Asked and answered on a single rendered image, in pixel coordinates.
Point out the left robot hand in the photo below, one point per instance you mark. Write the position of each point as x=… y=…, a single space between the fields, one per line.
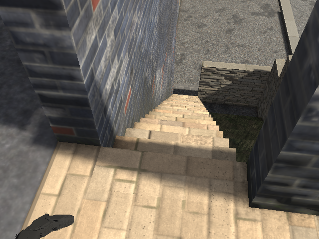
x=46 y=224

